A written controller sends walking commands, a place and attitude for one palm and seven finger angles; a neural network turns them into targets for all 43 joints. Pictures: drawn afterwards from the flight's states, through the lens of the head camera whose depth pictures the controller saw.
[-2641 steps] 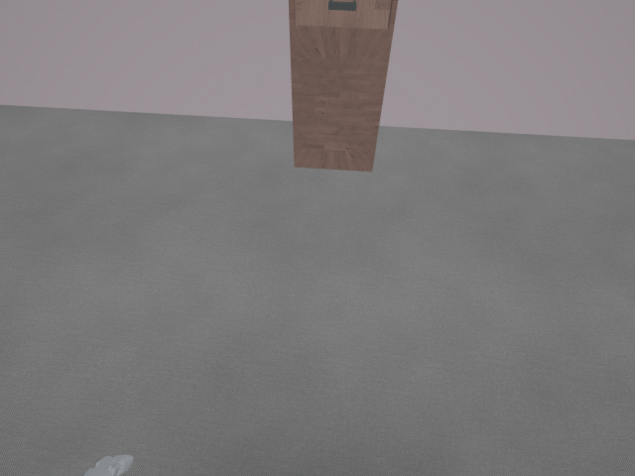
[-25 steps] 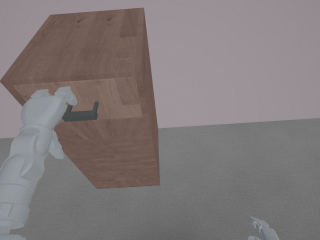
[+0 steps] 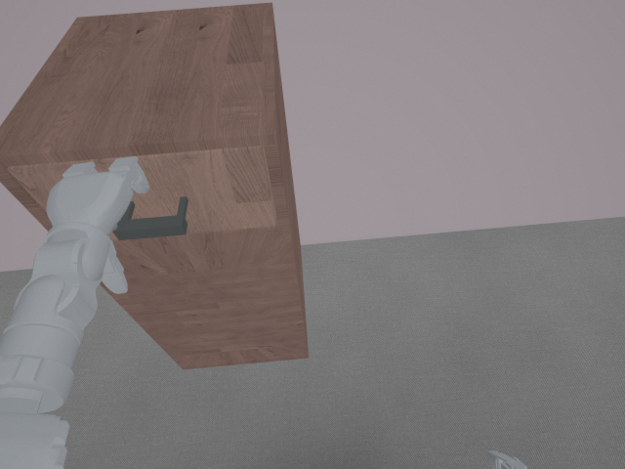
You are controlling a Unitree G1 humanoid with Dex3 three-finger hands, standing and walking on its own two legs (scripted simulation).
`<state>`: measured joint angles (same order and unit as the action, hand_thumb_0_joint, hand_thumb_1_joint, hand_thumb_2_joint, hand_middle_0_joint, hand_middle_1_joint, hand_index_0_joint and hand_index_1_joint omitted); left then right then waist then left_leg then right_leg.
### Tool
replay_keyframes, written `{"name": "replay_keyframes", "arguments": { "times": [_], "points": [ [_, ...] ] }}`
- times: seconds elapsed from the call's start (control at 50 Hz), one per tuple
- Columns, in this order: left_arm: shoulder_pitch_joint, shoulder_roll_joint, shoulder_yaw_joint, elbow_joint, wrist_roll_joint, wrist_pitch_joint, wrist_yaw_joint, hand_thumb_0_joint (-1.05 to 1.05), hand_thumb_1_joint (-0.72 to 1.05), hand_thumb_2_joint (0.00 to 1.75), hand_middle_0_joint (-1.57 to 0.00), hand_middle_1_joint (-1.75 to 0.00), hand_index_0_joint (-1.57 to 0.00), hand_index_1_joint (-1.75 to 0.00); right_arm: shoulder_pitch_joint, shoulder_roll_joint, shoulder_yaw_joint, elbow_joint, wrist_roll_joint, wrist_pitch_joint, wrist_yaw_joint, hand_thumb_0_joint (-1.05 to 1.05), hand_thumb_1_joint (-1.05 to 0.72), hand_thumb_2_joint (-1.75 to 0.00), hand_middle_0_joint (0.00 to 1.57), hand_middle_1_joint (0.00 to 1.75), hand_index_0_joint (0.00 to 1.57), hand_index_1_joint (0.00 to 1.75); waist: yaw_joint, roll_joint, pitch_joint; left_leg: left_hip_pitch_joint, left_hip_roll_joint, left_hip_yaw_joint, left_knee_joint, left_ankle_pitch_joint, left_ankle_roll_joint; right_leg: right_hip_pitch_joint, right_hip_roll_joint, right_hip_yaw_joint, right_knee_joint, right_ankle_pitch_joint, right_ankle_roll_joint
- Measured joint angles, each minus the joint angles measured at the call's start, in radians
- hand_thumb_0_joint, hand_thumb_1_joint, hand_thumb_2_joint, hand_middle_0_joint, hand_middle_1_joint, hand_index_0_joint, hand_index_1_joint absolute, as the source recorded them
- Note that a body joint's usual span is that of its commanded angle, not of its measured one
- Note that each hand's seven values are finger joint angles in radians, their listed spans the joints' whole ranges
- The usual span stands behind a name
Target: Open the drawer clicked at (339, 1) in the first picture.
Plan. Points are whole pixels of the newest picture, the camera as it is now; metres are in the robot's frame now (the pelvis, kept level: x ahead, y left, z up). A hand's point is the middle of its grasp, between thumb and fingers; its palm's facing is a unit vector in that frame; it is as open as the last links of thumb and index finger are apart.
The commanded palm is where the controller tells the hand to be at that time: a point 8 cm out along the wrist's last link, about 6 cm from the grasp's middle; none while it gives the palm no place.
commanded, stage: move the hooked fingers above the handle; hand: left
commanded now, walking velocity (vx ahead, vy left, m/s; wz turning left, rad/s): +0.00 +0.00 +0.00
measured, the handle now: (153, 216) +0.46 +0.29 +0.03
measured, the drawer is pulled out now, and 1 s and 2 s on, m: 0.00 0.00 0.00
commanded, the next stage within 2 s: none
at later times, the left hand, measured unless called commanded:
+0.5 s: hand (125, 219) +0.41 +0.29 +0.08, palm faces -0.03 -0.02 -1.00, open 13.7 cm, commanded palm +0.38 +0.30 +0.14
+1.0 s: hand (123, 218) +0.41 +0.29 +0.08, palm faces -0.04 -0.01 -1.00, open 13.9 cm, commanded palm +0.38 +0.30 +0.14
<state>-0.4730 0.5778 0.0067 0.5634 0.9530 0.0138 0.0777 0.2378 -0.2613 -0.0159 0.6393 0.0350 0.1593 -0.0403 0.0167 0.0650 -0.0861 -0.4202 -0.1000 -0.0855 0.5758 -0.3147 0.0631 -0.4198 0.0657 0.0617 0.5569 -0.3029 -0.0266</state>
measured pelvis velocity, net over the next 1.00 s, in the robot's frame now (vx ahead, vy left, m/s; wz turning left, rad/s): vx -0.01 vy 0.00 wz -0.01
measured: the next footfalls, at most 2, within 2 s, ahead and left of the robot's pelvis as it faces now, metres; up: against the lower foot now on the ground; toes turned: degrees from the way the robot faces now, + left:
none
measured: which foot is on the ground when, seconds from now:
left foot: down 0.00-1.00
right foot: down 0.00-1.00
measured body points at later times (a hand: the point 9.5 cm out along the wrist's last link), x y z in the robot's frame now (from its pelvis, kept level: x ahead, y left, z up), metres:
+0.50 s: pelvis +0.00 +0.01 +0.00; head +0.05 -0.01 +0.45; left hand +0.41 +0.29 +0.13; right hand +0.08 -0.25 -0.14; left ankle -0.03 +0.08 -0.73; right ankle -0.02 -0.11 -0.73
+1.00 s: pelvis -0.01 +0.00 +0.00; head +0.04 -0.02 +0.44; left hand +0.41 +0.29 +0.14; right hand +0.10 -0.27 -0.13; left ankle -0.03 +0.08 -0.73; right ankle -0.02 -0.11 -0.73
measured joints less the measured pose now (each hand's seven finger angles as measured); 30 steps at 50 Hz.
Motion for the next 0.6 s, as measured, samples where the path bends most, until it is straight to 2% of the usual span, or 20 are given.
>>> {"name": "replay_keyframes", "arguments": {
  "times": [0.06,0.12,0.22,0.28,0.36,0.48,0.6],
  "points": [
    [-0.004,-0.010,-0.024,0.009,-0.003,-0.010,-0.032,0.00,-0.49,0.30,-0.31,-1.20,-0.31,-1.20,0.011,-0.002,-0.002,0.005,0.000,0.004,-0.001,0.01,-0.91,-0.90,0.20,0.30,0.20,0.30,0.000,-0.003,0.002,0.000,-0.005,-0.004,0.003,-0.001,0.005,0.004,-0.005,-0.005,-0.002,-0.001,0.004],
    [-0.017,-0.023,-0.046,0.008,0.006,-0.054,-0.038,0.00,-0.49,0.30,-0.31,-1.20,-0.32,-1.20,0.018,-0.001,-0.007,0.010,-0.004,0.001,-0.006,0.01,-0.91,-0.90,0.20,0.30,0.20,0.30,-0.002,-0.011,0.004,-0.008,-0.009,-0.010,0.014,-0.003,0.007,0.001,-0.009,-0.011,0.003,-0.005,0.008],
    [-0.079,-0.038,-0.049,0.049,0.035,-0.119,0.022,0.00,-0.49,0.30,-0.32,-1.20,-0.32,-1.20,0.013,0.003,-0.013,0.021,-0.011,-0.013,-0.009,0.01,-0.91,-0.90,0.20,0.30,0.20,0.30,-0.009,-0.022,0.005,-0.039,-0.014,-0.009,0.038,-0.009,0.008,-0.029,-0.012,-0.014,0.025,-0.011,0.010],
    [-0.131,-0.032,-0.031,0.112,0.050,-0.107,0.063,0.00,-0.49,0.30,-0.32,-1.20,-0.32,-1.20,0.006,0.006,-0.011,0.024,-0.015,-0.017,-0.005,0.01,-0.91,-0.90,0.20,0.30,0.20,0.30,-0.016,-0.024,0.003,-0.062,-0.013,-0.002,0.047,-0.009,0.008,-0.054,-0.010,-0.008,0.036,-0.010,0.010],
    [-0.141,-0.026,-0.021,0.137,0.050,-0.093,0.076,0.00,-0.49,0.30,-0.37,-1.25,-0.33,-1.22,0.018,0.006,-0.009,0.021,-0.017,-0.009,0.002,0.01,-0.91,-0.90,0.20,0.30,0.20,0.30,-0.017,-0.013,-0.010,-0.072,-0.008,0.008,0.041,-0.006,0.009,-0.067,-0.006,0.003,0.031,-0.003,0.013],
    [-0.101,-0.017,0.002,0.155,0.040,-0.038,0.044,0.00,-0.49,0.30,-0.35,-1.23,-0.34,-1.22,0.035,0.008,-0.002,0.016,-0.009,0.012,0.005,0.01,-0.91,-0.90,0.20,0.30,0.20,0.30,-0.022,-0.002,-0.018,-0.046,0.000,0.020,0.020,-0.002,0.009,-0.047,0.001,0.016,0.015,0.005,0.011],
    [-0.064,0.013,0.019,0.145,0.037,-0.076,0.008,0.00,-0.49,0.30,-0.33,-1.21,-0.32,-1.21,0.049,0.005,-0.003,0.010,-0.003,0.006,-0.012,0.01,-0.91,-0.90,0.20,0.30,0.20,0.30,-0.019,-0.013,-0.009,-0.029,0.007,0.011,0.017,-0.001,0.004,-0.026,0.007,0.007,0.006,0.009,0.003]
  ]
}}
